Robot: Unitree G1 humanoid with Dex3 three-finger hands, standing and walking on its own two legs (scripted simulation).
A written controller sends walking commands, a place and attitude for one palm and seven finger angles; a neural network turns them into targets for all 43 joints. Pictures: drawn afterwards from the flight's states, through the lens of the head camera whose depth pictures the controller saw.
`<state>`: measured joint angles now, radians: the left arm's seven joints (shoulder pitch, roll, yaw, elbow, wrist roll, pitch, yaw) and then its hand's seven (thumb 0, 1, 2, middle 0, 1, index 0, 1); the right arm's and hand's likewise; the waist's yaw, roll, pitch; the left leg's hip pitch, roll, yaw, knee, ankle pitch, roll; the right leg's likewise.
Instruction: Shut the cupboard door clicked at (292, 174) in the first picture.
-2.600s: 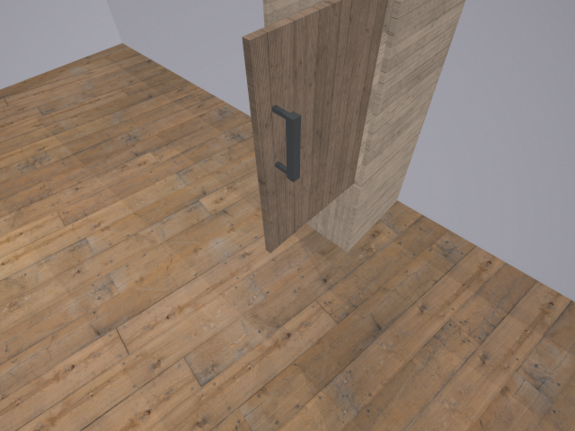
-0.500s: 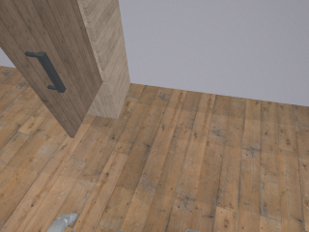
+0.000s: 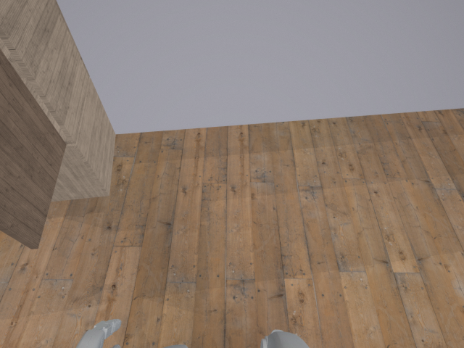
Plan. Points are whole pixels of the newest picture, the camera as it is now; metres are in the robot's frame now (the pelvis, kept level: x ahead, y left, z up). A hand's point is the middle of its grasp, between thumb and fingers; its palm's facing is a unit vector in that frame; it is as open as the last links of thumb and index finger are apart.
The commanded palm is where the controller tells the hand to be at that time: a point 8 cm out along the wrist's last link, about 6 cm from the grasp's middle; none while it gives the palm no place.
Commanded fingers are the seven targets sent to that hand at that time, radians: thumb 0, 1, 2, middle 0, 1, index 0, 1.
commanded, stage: walk around to get in front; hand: left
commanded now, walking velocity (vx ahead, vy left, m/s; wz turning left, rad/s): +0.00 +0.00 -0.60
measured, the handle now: out of the picture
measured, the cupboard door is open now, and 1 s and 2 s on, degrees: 88 88 88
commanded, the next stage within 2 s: none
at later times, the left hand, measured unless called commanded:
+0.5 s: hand (151, 327) +0.16 +0.17 -0.18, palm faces -0.29 -0.94 -0.20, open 7.4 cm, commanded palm none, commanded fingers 0.00 0.90 0.90 -0.20 -0.30 -0.20 -0.30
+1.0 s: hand (194, 295) +0.23 +0.09 -0.19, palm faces -0.58 -0.78 -0.22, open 7.4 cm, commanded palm none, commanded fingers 0.00 0.90 0.90 -0.20 -0.30 -0.20 -0.30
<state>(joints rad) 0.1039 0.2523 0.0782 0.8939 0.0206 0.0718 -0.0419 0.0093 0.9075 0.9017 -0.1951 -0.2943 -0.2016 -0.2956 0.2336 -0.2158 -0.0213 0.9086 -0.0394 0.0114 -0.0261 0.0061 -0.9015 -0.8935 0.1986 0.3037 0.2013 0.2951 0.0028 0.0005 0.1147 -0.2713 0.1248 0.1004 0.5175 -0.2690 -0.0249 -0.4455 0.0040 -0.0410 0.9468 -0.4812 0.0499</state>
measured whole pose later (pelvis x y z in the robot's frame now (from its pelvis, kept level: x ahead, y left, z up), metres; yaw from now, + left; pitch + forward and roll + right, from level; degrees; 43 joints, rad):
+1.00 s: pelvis +0.04 -0.03 -0.02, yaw -38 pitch +2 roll -1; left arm 0.17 0.25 0.06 0.91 0.01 0.06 -0.01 0.01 0.90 0.90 -0.20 -0.29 -0.20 -0.30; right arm 0.16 -0.25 -0.04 0.87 -0.02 0.01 -0.02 0.01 -0.91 -0.89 0.20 0.30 0.20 0.29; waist 0.00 -0.03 0.10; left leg -0.36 0.05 0.07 0.62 -0.29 -0.02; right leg -0.34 0.04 0.10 0.70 -0.42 0.03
